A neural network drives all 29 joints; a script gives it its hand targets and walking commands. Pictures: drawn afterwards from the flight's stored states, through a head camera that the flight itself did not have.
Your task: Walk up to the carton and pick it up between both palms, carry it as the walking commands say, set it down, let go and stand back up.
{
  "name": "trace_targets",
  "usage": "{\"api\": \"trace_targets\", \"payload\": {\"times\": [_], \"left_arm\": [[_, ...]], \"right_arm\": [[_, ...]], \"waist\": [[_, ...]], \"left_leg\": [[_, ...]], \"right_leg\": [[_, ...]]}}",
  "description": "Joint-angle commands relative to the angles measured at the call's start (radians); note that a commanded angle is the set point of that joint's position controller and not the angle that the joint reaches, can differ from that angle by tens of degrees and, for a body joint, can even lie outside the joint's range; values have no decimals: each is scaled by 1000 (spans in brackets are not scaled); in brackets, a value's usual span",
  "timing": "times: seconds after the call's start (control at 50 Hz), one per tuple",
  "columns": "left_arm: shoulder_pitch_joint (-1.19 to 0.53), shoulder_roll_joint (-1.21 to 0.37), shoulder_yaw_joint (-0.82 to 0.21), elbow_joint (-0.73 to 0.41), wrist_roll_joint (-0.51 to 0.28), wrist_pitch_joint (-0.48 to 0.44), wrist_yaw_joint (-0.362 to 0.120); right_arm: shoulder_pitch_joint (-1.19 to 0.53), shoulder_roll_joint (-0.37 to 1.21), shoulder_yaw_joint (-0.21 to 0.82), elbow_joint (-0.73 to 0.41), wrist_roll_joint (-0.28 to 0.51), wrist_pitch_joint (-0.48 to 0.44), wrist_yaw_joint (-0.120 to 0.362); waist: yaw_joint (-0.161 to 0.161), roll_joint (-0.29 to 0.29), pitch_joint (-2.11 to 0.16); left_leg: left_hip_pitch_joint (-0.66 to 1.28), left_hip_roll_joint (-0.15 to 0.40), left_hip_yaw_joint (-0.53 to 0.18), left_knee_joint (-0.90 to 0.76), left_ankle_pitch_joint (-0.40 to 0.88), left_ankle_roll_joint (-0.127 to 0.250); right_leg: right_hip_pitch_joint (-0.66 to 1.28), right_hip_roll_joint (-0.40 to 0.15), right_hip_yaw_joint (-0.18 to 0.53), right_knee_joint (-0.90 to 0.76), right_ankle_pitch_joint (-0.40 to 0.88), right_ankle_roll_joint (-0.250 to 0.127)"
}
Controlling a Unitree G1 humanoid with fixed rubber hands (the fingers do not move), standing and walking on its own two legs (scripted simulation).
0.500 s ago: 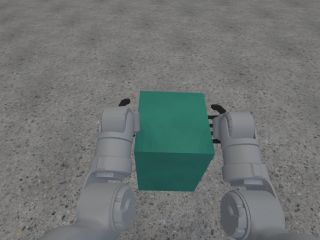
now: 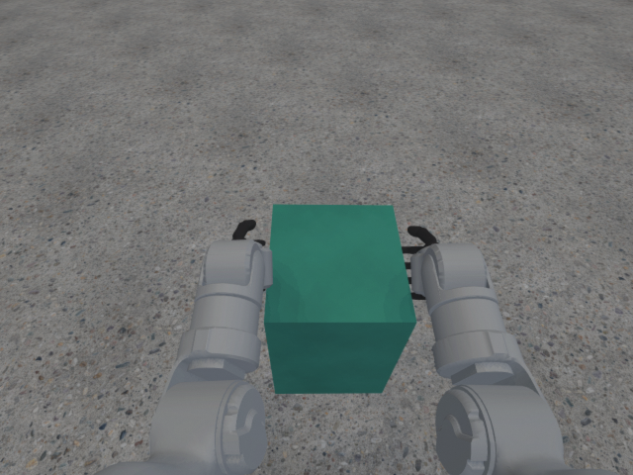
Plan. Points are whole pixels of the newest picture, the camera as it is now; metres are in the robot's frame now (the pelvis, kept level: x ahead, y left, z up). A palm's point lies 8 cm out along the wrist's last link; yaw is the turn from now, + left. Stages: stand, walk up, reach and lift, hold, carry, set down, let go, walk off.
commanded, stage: carry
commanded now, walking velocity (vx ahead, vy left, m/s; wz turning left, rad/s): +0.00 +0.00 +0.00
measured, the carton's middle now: (330, 304) +0.37 +0.02 -0.01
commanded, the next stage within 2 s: none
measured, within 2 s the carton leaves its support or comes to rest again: neither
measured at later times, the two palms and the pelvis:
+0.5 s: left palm (237, 263) +0.36 +0.14 +0.10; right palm (427, 262) +0.36 -0.10 +0.11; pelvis +0.00 +0.01 +0.00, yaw +0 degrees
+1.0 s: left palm (232, 282) +0.32 +0.14 +0.11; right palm (434, 296) +0.31 -0.10 +0.10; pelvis +0.00 +0.02 +0.00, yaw +0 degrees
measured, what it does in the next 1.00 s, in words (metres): steps on the spot: right foot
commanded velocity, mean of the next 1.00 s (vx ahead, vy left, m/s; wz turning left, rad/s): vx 0.00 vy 0.12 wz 0.00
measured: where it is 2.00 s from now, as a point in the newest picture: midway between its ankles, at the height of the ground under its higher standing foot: outside the picture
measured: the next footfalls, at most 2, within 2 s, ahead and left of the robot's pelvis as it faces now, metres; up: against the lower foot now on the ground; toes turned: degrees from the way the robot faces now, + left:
right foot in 0.92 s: +0.08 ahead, -0.12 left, +0.00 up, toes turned +3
left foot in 1.20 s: -0.02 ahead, +0.17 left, +0.00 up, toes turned +3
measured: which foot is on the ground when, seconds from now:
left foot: down 0.00-0.98, up 1.00-1.00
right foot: down 0.00-0.76, up 0.78-0.90, down 0.92-1.00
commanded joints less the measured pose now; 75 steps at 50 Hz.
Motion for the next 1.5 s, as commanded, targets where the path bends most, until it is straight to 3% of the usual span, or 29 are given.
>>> {"api": "trace_targets", "payload": {"times": [0.0,0.04,0.08,0.14,0.18,0.22,0.24,0.28,0.3,0.32,0.34,0.42,0.46,0.56,0.64,0.74,0.82,0.86,0.88,0.92,0.98,1.1,1.14,1.18,1.2,1.22,1.26,1.42,1.48], "left_arm": [[-781,-1035,-502,-323,-510,-27,-429],[-710,-975,-338,25,-362,-55,-431],[-671,-962,-323,91,-327,-83,-427],[-572,-977,-378,-54,-367,-70,-433],[-623,-914,-291,59,-291,-127,-431],[-582,-999,-427,-120,-395,-83,-437],[-514,-1009,-373,-11,-360,-77,-445],[-834,-1008,-544,-362,-513,-49,-422],[-597,-968,-355,-11,-346,-53,-436],[-716,-923,-327,49,-327,-85,-427],[-488,-893,-182,339,-181,-121,-434],[-672,-1071,-572,-401,-526,-38,-434],[-925,-1066,-668,-468,-595,9,-409],[-479,-1077,-594,-344,-492,174,-416],[-336,-1122,-579,-398,-479,220,-441],[-440,-1177,-625,-447,-501,221,-453],[-468,-1210,-665,-539,-531,222,-454],[-387,-1200,-658,-473,-531,240,-466],[-422,-1185,-644,-437,-520,244,-469],[-290,-1134,-647,-416,-488,238,-467],[-298,-1128,-627,-396,-459,229,-468],[-363,-1112,-655,-512,-482,214,-459],[-361,-1122,-691,-504,-476,215,-449],[-414,-1096,-703,-523,-488,212,-452],[-413,-1151,-710,-499,-507,212,-461],[-483,-1092,-695,-488,-518,212,-454],[-349,-1122,-698,-495,-500,208,-466],[-351,-1129,-691,-519,-507,216,-458],[-376,-1147,-713,-525,-521,211,-468]], "right_arm": [[-752,1036,487,-373,423,-63,267],[-788,972,379,-108,321,-99,268],[-725,936,322,-38,263,-130,259],[-569,998,360,-92,293,-116,274],[-568,962,288,61,216,-170,266],[-632,1012,426,-206,334,-133,267],[-595,993,387,-149,287,-134,264],[-747,1028,511,-338,419,-81,258],[-504,975,331,11,241,-93,265],[-754,948,341,-24,269,-123,260],[-546,904,197,238,128,-162,265],[-697,1059,585,-513,439,-89,265],[-909,1034,630,-515,507,-27,255],[-411,1095,585,-325,459,152,272],[-293,1154,589,-410,448,191,304],[-564,1162,644,-617,501,180,312],[-532,1165,684,-675,509,189,308],[-440,1138,672,-611,471,208,298],[-428,1150,669,-564,456,212,300],[-319,1155,684,-521,458,215,303],[-354,1169,694,-484,465,209,309],[-449,1166,715,-566,502,178,309],[-412,1147,697,-518,482,185,310],[-441,1142,690,-516,473,178,304],[-423,1160,687,-524,466,173,306],[-413,1123,665,-488,448,176,300],[-312,1157,667,-485,431,174,305],[-316,1159,679,-527,446,184,308],[-293,1136,697,-562,434,171,302]], "waist": [[-35,10,-405],[-35,-66,-421],[-38,-31,-420],[-31,54,-365],[-37,-67,-447],[-32,15,-369],[-31,-58,-387],[-41,43,-403],[-36,-52,-388],[-31,-49,-422],[-30,-70,-429],[-32,8,-376],[-31,46,-413],[-38,-28,-408],[-42,-112,-361],[-36,125,-249],[-33,157,-287],[-22,33,-269],[-31,-14,-284],[-31,-181,-365],[-31,-325,-314],[-30,-214,-351],[-36,-171,-384],[-43,67,-395],[-40,184,-375],[-47,120,-353],[-40,141,-292],[-40,169,-284],[-28,72,-306]], "left_leg": [[154,123,-132,-117,218,25],[210,113,-104,-74,170,28],[152,86,-89,-77,118,19],[126,97,-124,-131,62,21],[140,80,-102,-61,11,25],[114,99,-125,-133,24,24],[125,86,-113,-112,22,30],[131,71,-85,-61,126,8],[106,71,-100,-74,36,19],[104,76,-117,-94,65,30],[127,61,-92,-65,18,28],[116,81,-122,-125,30,22],[158,77,-115,-95,228,8],[104,65,-101,0,235,8],[78,3,-73,-57,-32,-7],[124,145,-187,-179,228,85],[110,190,-140,-132,345,157],[162,151,-120,-45,454,116],[116,124,-114,32,527,77],[-128,2,-80,236,324,-11],[-205,0,-157,333,-133,-24],[29,-70,-15,-44,-66,-24],[176,-11,-81,-187,75,-5],[354,205,-255,-59,792,50],[373,262,-262,-46,1037,115],[359,264,-214,-40,1084,120],[209,227,-175,-84,799,137],[237,195,-162,-46,766,135],[78,126,-113,68,604,53]], "right_leg": [[176,-143,68,13,143,-58],[181,-126,81,-9,131,-48],[223,-129,90,1,159,-66],[173,-144,107,-10,60,-57],[237,-163,149,-49,51,-58],[185,-147,108,-41,26,-52],[208,-146,103,-45,39,-44],[225,-162,130,-19,211,-67],[230,-158,122,-43,133,-55],[236,-146,96,-6,129,-47],[227,-152,133,-49,35,-44],[202,-152,97,-45,24,-40],[213,-176,107,19,182,-59],[241,-233,142,33,237,-69],[214,-284,236,-44,133,-80],[9,-106,-33,196,-114,-2],[-7,-121,-81,347,-368,-2],[4,-139,-73,99,-225,-5],[74,-178,-16,107,79,-2],[376,-365,292,73,523,-120],[320,-447,395,-66,309,-154],[269,-343,175,-22,428,-51],[181,-275,61,94,391,8],[-66,-180,-67,279,22,72],[-136,-150,-97,406,-415,74],[-159,-135,-181,509,-547,77],[-118,-161,-172,554,-507,67],[-26,-140,-206,316,-454,59],[242,-205,-92,12,-51,42]]}}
